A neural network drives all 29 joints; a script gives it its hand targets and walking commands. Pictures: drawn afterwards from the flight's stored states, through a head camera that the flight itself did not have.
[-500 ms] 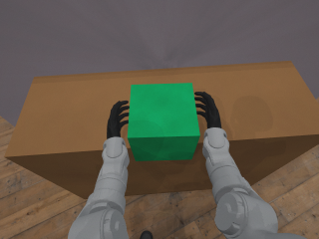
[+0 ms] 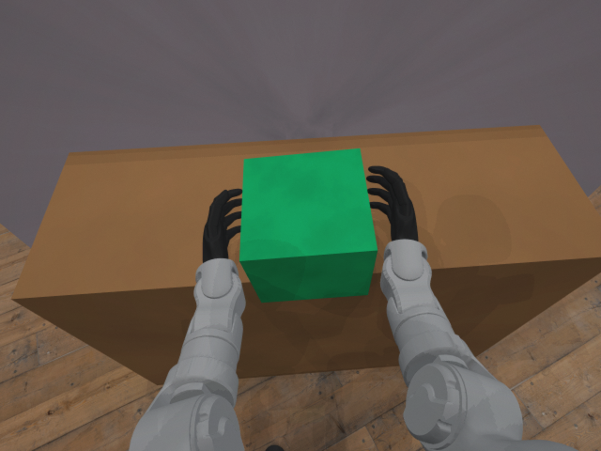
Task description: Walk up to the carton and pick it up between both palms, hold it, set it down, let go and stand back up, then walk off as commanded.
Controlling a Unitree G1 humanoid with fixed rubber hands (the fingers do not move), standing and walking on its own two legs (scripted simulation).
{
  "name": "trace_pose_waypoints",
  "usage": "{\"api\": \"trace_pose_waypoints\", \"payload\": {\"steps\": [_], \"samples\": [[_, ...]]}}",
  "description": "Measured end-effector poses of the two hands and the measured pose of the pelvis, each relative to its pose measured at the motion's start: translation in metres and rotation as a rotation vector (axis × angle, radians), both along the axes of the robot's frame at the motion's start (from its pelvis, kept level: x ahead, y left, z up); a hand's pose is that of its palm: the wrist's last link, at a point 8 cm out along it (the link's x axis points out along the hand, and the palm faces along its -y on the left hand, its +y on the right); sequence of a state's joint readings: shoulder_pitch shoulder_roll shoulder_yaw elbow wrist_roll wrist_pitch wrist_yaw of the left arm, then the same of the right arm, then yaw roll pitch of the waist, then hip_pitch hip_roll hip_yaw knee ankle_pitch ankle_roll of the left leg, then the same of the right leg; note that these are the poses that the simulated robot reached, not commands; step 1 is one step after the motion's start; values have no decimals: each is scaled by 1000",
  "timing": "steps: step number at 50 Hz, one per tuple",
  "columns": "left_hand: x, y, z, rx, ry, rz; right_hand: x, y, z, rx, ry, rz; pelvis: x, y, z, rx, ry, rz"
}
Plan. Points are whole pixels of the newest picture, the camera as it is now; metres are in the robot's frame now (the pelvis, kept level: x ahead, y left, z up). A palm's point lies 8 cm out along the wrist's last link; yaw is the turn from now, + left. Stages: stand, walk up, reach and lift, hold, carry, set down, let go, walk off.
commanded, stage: reach and lift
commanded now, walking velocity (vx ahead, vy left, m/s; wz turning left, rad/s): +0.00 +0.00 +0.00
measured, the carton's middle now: (308, 229) +0.42 +0.03 +0.02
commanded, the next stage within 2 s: none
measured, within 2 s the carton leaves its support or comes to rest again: neither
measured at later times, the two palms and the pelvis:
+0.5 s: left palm (215, 247) +0.37 +0.15 +0.05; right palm (404, 227) +0.40 -0.10 +0.06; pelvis -0.01 +0.00 +0.00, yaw +0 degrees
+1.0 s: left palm (218, 222) +0.38 +0.14 +0.09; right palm (423, 218) +0.39 -0.11 +0.10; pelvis -0.01 +0.01 +0.00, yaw +0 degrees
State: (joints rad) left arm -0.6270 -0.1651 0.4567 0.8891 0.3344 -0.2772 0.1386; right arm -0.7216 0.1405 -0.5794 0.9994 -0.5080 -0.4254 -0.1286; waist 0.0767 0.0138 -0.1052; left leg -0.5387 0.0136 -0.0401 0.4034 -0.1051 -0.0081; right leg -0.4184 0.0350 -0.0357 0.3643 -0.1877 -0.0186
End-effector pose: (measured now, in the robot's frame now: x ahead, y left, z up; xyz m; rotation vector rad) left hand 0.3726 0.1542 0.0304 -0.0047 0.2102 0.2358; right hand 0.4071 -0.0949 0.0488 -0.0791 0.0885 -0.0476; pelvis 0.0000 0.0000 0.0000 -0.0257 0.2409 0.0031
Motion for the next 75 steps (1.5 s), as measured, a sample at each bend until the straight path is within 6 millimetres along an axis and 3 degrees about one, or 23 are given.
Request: {"api": "trace_pose_waypoints", "payload": {"steps": [18,39,50,62,68,75], "samples": [[-8,2,7,-8,-24,0,-10,2,10,4,-30,-4,-9,2,0,-3,-12,-1],[0,-5,27,11,-17,-32,-10,-6,21,55,-19,-42,-10,3,0,-5,-25,0],[3,-12,63,4,-23,-76,-21,-15,51,79,-3,-96,-12,5,3,-8,-100,3],[-22,4,110,-58,-26,-70,-46,2,100,29,15,-95,-18,7,5,-9,-254,8],[-34,-1,109,-89,23,-119,-66,-4,105,6,61,-128,-27,8,5,-10,-325,11],[-41,-11,123,-63,19,-156,-81,-15,107,29,64,-157,-37,10,4,-12,-340,11]]}}
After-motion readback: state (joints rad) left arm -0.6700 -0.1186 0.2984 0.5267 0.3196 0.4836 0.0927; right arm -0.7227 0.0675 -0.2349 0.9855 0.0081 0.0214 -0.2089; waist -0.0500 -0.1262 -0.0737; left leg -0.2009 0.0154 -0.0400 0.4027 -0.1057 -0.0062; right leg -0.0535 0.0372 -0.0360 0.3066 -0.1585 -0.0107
